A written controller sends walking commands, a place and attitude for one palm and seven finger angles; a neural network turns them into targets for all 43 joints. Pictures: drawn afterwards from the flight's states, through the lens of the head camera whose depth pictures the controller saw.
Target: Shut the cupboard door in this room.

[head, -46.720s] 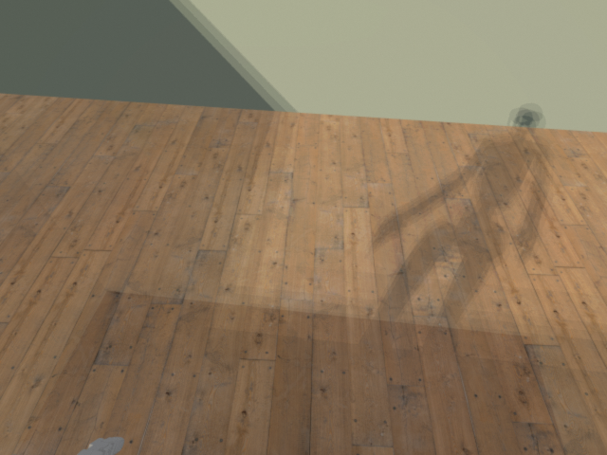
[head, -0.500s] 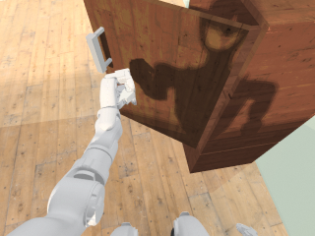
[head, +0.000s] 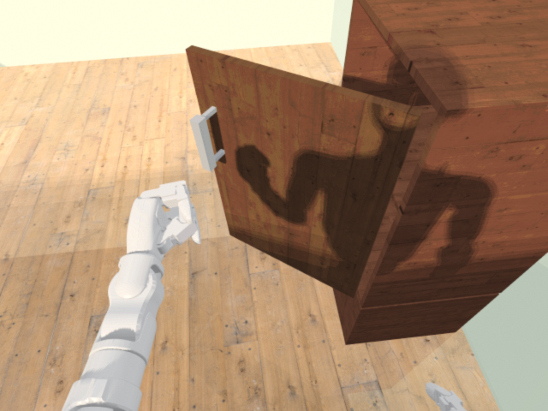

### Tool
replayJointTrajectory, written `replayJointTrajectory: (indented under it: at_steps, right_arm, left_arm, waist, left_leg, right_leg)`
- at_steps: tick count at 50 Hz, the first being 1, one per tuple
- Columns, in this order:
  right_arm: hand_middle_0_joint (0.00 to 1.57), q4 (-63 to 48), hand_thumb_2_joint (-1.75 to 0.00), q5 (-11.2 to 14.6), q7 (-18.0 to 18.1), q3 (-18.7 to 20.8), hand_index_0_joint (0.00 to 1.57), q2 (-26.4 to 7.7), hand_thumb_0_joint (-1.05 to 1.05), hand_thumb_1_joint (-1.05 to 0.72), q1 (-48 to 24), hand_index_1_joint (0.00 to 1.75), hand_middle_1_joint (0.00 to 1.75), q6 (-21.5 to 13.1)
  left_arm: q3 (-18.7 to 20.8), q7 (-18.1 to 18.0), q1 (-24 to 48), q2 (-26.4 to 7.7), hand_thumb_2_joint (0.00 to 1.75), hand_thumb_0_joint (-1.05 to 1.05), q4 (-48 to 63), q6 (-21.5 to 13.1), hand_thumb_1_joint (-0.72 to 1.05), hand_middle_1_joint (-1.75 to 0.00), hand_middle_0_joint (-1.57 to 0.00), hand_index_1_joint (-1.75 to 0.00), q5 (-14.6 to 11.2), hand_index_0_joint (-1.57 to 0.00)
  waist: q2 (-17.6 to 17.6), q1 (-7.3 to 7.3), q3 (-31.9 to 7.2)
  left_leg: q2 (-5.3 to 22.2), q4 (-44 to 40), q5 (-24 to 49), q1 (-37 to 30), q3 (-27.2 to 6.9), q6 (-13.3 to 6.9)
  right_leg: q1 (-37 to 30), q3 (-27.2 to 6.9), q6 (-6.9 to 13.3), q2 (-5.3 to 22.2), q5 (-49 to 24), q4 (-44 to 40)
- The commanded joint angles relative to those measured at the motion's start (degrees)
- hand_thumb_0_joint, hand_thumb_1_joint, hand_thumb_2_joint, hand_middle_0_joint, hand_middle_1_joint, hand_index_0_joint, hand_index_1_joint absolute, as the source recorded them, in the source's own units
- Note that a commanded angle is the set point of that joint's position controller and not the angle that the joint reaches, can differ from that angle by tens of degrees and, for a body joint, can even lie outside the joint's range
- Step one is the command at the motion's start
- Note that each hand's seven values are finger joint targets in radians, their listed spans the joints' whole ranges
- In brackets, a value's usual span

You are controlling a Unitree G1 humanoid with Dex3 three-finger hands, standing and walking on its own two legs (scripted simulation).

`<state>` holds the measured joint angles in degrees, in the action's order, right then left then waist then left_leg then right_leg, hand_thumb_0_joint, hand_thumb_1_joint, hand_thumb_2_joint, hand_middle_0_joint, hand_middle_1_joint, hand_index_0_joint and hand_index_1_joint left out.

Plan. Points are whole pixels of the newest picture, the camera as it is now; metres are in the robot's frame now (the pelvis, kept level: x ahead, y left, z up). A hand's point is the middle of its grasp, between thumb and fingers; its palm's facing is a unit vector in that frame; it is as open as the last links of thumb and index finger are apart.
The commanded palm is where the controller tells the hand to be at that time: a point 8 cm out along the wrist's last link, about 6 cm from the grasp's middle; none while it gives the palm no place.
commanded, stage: draw the hand back to the body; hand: left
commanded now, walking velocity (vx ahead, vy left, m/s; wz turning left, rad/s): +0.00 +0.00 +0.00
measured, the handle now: (210, 139) +0.63 +0.15 +0.03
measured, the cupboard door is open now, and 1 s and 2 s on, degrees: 53 53 53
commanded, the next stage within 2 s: step back with the hand held close in 1.10 s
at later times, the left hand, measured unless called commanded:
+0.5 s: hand (63, 273) +0.25 +0.24 +0.15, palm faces +0.33 -0.89 -0.33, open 4.4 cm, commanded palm +0.20 +0.28 +0.17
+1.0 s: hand out of the picture +0.20 +0.29 +0.18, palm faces +0.49 -0.78 -0.39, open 7.3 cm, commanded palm +0.15 +0.32 +0.20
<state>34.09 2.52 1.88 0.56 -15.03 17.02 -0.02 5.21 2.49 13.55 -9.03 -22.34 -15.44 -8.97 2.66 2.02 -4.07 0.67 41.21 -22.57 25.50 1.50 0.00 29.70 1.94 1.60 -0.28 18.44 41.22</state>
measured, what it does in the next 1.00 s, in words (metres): stands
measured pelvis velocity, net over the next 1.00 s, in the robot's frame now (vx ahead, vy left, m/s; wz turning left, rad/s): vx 0.01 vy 0.02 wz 0.03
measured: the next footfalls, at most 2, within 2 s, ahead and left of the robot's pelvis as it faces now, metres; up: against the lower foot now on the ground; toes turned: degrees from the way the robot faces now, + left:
none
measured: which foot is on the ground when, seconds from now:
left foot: down 0.00-1.00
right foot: down 0.00-1.00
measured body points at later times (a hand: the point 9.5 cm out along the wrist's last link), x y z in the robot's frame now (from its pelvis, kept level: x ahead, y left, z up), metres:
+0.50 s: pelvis +0.03 +0.01 +0.03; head +0.01 -0.02 +0.48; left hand +0.23 +0.28 +0.17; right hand +0.23 -0.18 -0.06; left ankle -0.02 +0.12 -0.71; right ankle +0.02 -0.10 -0.71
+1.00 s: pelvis +0.01 +0.02 +0.03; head -0.01 -0.01 +0.48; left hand +0.16 +0.33 +0.20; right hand +0.20 -0.20 -0.06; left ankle -0.02 +0.12 -0.71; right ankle +0.02 -0.10 -0.71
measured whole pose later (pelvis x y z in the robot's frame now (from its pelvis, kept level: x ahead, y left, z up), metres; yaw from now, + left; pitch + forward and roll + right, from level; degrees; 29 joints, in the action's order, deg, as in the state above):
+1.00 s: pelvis +0.01 +0.02 +0.03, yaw +1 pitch -4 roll +0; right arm 36.5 0.6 5.0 -0.7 -13.3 12.0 -4.6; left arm 19.3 -6.2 -25.6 -18.2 20.2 -3.2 -3.5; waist 4.1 -3.7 0.4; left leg -1.1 24.4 -16.4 3.8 0.6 -1.5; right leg 7.3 2.8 -0.2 1.1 12.9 24.5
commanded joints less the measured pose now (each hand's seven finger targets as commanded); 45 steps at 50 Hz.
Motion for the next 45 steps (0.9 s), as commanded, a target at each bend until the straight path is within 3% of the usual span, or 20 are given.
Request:
replayJointTrajectory:
  at_steps: [1, 2, 7, 10, 13, 17, 20, 23, 26, 34, 36, 39, 42, 45]
  right_arm:
    - [0.2, -10.17, -0.9, 0.79, 0.72, 0.71, 0.2, -5.14, 0.0, -0.9, -6.77, 0.3, 0.3, -3.66]
    - [0.2, -10.51, -0.9, 0.34, 2.01, 0.95, 0.2, -3.78, 0.0, -0.9, -8.63, 0.3, 0.3, -2.26]
    - [0.2, -10.57, -0.9, -0.3, 4.11, -0.41, 0.2, -2.98, 0.0, -0.9, -11.15, 0.3, 0.3, -0.84]
    - [0.2, -10.54, -0.9, -0.68, 4.31, -0.98, 0.2, -2.69, 0.0, -0.9, -11.97, 0.3, 0.3, -0.85]
    - [0.2, -10.49, -0.9, -1.1, 4.0, -1.33, 0.2, -2.55, 0.0, -0.9, -12.45, 0.3, 0.3, -1.54]
    - [0.2, -10.52, -0.9, -1.75, 3.62, -1.45, 0.2, -2.64, 0.0, -0.9, -12.7, 0.3, 0.3, -2.33]
    - [0.2, -10.26, -0.9, -1.98, 3.37, -1.4, 0.2, -2.61, 0.0, -0.9, -12.87, 0.3, 0.3, -2.61]
    - [0.2, -10.1, -0.9, -2.27, 3.23, -1.14, 0.2, -2.49, 0.0, -0.9, -12.96, 0.3, 0.3, -3.12]
    - [0.2, -9.86, -0.9, -2.22, 3.01, -0.95, 0.2, -2.52, 0.0, -0.9, -13.23, 0.3, 0.3, -3.47]
    - [0.2, -8.64, -0.9, -2.06, 2.98, -0.13, 0.2, -2.98, 0.0, -0.9, -13.28, 0.3, 0.3, -5.64]
    - [0.2, -8.57, -0.9, -1.8, 2.96, 0.0, 0.2, -2.77, 0.0, -0.9, -13.3, 0.3, 0.3, -6.05]
    - [0.2, -7.6, -0.9, -1.82, 2.85, 0.43, 0.2, -3.61, 0.0, -0.9, -12.71, 0.3, 0.3, -6.7]
    - [0.2, -7.51, -0.9, -1.91, 3.1, 0.58, 0.2, -3.93, 0.0, -0.9, -12.57, 0.3, 0.3, -7.1]
    - [0.2, -7.54, -0.9, -1.87, 3.31, 0.63, 0.2, -3.73, 0.0, -0.9, -12.91, 0.3, 0.3, -7.43]
  left_arm:
    - [2.83, 1.98, 11.76, -8.05, 0.9, 0.0, 19.01, 0.42, 0.9, -1.35, -1.16, -1.35, -2.37, -1.16]
    - [0.01, -1.11, 10.02, -11.99, 0.9, 0.0, 22.73, 1.62, 0.9, -1.32, -1.13, -1.32, 2.75, -1.13]
    - [2.24, -5.45, 1.79, -12.74, 0.9, 0.0, 30.4, 6.6, 0.9, -1.17, -1.0, -1.17, 4.44, -1.0]
    - [3.43, -6.07, -4.34, -13.39, 0.9, 0.0, 34.28, 8.4, 0.9, -1.08, -0.92, -1.08, 4.66, -0.92]
    - [2.95, -6.55, -6.97, -12.71, 0.9, 0.0, 39.34, 9.41, 0.9, -0.99, -0.83, -0.99, 5.35, -0.83]
    - [4.63, -7.05, -13.29, -13.65, 0.9, 0.0, 44.82, 10.41, 0.9, -0.87, -0.72, -0.87, 5.59, -0.72]
    - [7.65, -7.38, -18.0, -15.36, 0.9, 0.0, 47.05, 10.86, 0.9, -0.78, -0.64, -0.78, 5.55, -0.64]
    - [10.94, -7.81, -21.32, -17.27, 0.9, 0.0, 50.5, 10.8, 0.9, -0.69, -0.56, -0.69, 5.59, -0.56]
    - [13.31, -8.03, -25.27, -18.35, 0.9, 0.0, 52.74, 10.7, 0.9, -0.6, -0.47, -0.6, 5.41, -0.47]
    - [22.4, -9.21, -34.27, -23.35, 0.9, 0.0, 56.03, 9.45, 0.9, -0.36, -0.25, -0.36, 4.93, -0.25]
    - [23.45, -9.29, -35.55, -23.23, 0.9, 0.0, 56.91, 8.85, 0.9, -0.3, -0.2, -0.3, 4.7, -0.2]
    - [19.44, -9.01, -34.91, -19.41, 0.9, 0.0, 54.41, 9.01, 0.9, -0.3, -0.2, -0.3, 5.14, -0.2]
    - [19.67, -9.45, -32.53, -20.18, 0.9, 0.0, 53.88, 8.75, 0.9, -0.3, -0.2, -0.3, 5.32, -0.2]
    - [20.17, -9.57, -32.47, -20.88, 0.9, 0.0, 55.63, 8.27, 0.9, -0.3, -0.2, -0.3, 5.3, -0.2]
  waist:
    - [-3.54, -1.87, -11.75]
    - [-6.49, -2.06, -11.58]
    - [-3.83, -2.6, -7.87]
    - [-3.51, -3.08, -6.66]
    - [0.86, -3.05, -4.97]
    - [-0.04, -3.56, -4.51]
    - [-1.07, -4.05, -3.18]
    - [-0.38, -4.62, -4.56]
    - [0.26, -4.9, -3.43]
    - [1.64, -6.15, -1.01]
    - [1.29, -6.09, 0.26]
    - [-0.23, -5.1, 2.7]
    - [-0.87, -5.11, 2.93]
    - [0.22, -5.52, 0.57]
  left_leg:
    - [-1.48, -8.64, 8.38, -3.26, 0.12, -1.63]
    - [-1.77, -10.88, 9.48, -5.17, 0.28, -1.96]
    - [-1.12, -14.97, 14.56, -11.63, -0.07, -2.18]
    - [-0.88, -16.93, 17.98, -14.43, -0.24, -2.13]
    - [-0.68, -18.54, 20.65, -17.45, -0.48, -1.62]
    - [-0.38, -19.61, 25.16, -19.33, -0.92, -1.43]
    - [-0.25, -20.01, 26.32, -19.28, -1.02, -1.32]
    - [-0.18, -19.89, 28.85, -20.08, -1.34, -1.0]
    - [0.02, -19.93, 29.38, -19.74, -1.37, -0.82]
    - [0.27, -20.7, 25.93, -17.64, -1.75, -0.39]
    - [0.42, -21.05, 24.04, -16.93, -1.78, -0.27]
    - [0.58, -21.37, 22.61, -16.82, -1.54, -0.58]
    - [0.37, -21.85, 19.27, -16.6, -2.02, -0.87]
    - [0.17, -21.65, 19.39, -17.13, -1.75, -1.12]
  right_leg:
    - [-15.23, -0.6, -0.5, 0.5, -10.37, -7.88]
    - [-18.77, -3.45, -0.94, 2.05, -9.4, -11.18]
    - [-22.71, -1.9, -0.79, 1.98, -14.32, -14.42]
    - [-25.2, -1.14, -0.72, 1.86, -17.6, -15.83]
    - [-25.2, -0.35, -0.42, 1.43, -18.76, -17.0]
    - [-27.32, 0.25, -0.5, 1.35, -21.59, -17.74]
    - [-28.05, 0.31, -0.53, 1.45, -22.1, -18.39]
    - [-29.12, 0.58, -0.63, 1.44, -22.97, -18.12]
    - [-29.09, 0.56, -0.69, 1.56, -22.63, -18.38]
    - [-28.58, 0.83, -0.62, 1.35, -18.19, -18.93]
    - [-27.86, 0.84, -0.63, 1.27, -16.49, -19.01]
    - [-25.76, 0.8, -0.76, 1.4, -14.94, -19.57]
    - [-24.95, 0.82, -0.78, 1.37, -12.03, -19.58]
    - [-26.61, 0.3, -0.63, 1.63, -12.54, -19.46]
